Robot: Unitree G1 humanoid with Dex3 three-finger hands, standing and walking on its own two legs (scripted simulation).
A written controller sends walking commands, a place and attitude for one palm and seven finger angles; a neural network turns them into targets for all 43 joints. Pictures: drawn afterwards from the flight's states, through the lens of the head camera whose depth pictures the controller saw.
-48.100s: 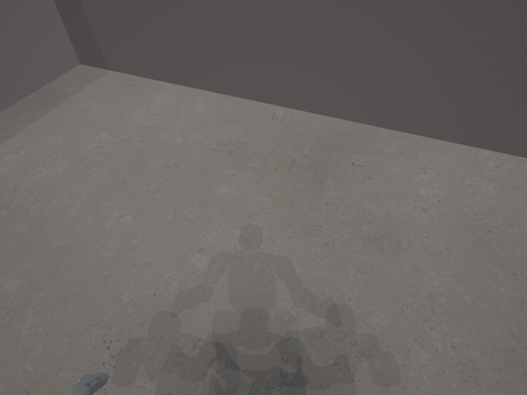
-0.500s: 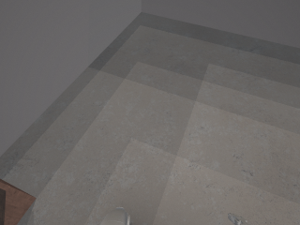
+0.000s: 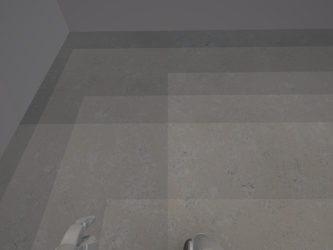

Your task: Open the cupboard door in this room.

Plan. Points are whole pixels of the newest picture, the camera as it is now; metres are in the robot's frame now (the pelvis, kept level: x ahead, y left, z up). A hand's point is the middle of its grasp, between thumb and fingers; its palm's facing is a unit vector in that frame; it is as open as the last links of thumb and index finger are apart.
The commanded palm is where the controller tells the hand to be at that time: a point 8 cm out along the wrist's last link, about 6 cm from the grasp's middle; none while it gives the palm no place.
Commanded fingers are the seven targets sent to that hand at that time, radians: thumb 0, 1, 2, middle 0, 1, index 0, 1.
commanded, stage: walk to a spot facing it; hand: left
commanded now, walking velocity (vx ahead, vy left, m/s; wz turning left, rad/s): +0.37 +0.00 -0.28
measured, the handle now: out of the picture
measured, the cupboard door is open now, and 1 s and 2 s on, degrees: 45 45 45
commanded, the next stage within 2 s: turn to face it in 0.50 s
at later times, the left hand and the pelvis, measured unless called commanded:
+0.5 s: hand (116, 230) +0.20 +0.15 -0.17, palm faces +0.03 -0.98 -0.18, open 7.3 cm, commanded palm none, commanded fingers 0.00 0.90 0.90 -0.20 -0.30 -0.20 -0.30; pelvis +0.25 -0.03 +0.00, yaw -4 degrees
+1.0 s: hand (127, 124) +0.56 +0.15 -0.15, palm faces +0.06 -0.97 -0.23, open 7.3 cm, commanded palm none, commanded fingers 0.00 0.90 0.90 -0.20 -0.30 -0.20 -0.30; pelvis +0.43 -0.06 +0.00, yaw +4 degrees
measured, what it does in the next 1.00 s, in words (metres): walks ahead: right foot, then left foot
